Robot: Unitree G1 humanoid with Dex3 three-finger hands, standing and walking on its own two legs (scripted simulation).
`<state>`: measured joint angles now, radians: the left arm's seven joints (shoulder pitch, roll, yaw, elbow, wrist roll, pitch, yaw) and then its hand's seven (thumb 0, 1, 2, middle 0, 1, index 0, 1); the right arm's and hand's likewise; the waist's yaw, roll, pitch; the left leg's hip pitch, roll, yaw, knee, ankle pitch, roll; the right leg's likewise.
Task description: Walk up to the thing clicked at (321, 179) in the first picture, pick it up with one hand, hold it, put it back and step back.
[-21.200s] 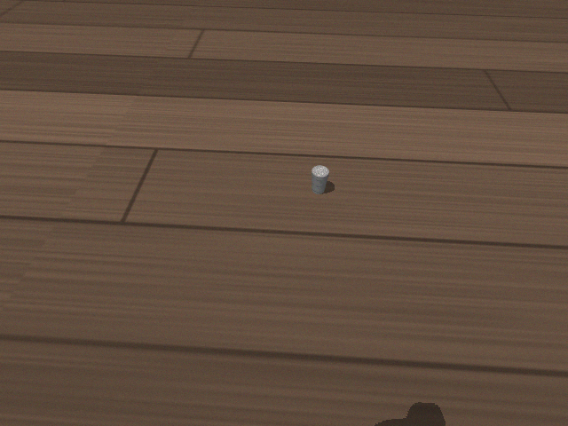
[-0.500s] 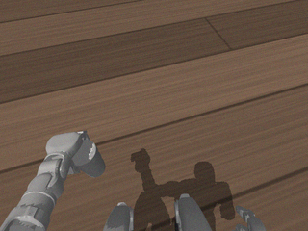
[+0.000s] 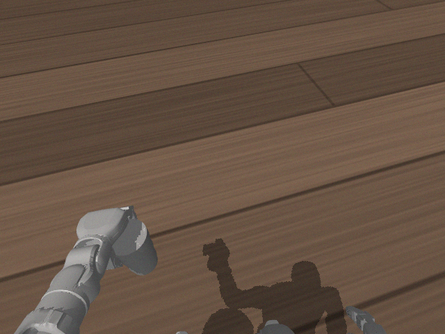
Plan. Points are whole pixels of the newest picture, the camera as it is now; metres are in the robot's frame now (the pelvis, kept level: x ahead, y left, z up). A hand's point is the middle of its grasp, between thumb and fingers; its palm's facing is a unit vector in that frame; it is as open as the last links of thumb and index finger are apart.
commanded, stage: hold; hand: left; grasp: from the side
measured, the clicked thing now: (136, 250) +0.32 +0.20 -0.12
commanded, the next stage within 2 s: none
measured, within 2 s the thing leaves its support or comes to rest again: neither
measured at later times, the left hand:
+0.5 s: hand (106, 231) +0.32 +0.22 -0.02, palm faces -0.45 -0.06 -0.89, open 10.4 cm
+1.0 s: hand (110, 232) +0.31 +0.21 +0.00, palm faces -0.44 -0.07 -0.90, open 10.4 cm
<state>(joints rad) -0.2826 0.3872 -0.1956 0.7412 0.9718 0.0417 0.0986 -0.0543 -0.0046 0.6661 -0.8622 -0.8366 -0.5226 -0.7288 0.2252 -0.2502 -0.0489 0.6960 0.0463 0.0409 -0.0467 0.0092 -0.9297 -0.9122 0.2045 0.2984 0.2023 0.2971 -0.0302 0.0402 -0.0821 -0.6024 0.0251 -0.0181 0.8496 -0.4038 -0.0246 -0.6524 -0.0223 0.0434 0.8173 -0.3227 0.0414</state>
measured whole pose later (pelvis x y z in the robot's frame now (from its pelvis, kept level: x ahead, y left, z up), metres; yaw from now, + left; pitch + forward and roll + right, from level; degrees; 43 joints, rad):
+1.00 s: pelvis +0.01 -0.01 +0.03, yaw -1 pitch +2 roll +1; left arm -0.22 0.39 -0.21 0.56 0.97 0.03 -0.07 -0.05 0.02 0.70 -0.80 -1.00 -0.46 -0.79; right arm 0.19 -0.26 -0.04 0.65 0.06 0.06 -0.05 0.01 -0.92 -0.91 0.20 0.30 0.20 0.30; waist 0.01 0.06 -0.04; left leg -0.32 0.02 0.01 0.59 -0.31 -0.03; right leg -0.40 -0.03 0.06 0.61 -0.25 0.03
